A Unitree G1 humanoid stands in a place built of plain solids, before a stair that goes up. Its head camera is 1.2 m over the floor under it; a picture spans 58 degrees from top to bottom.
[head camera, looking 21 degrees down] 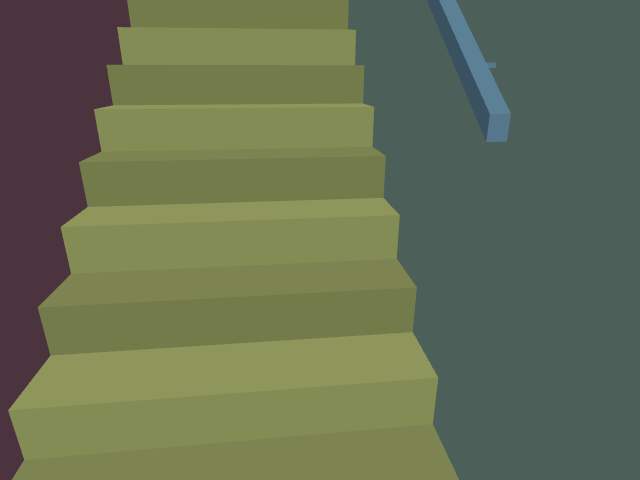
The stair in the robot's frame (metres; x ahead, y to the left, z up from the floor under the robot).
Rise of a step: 0.18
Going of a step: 0.24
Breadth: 1.20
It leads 6 degrees to the left of straight ahead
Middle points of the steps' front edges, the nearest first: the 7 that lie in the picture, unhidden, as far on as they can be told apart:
0.99 0.24 0.35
1.23 0.27 0.53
1.48 0.30 0.71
1.72 0.33 0.89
1.96 0.35 1.06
2.20 0.38 1.24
2.45 0.41 1.42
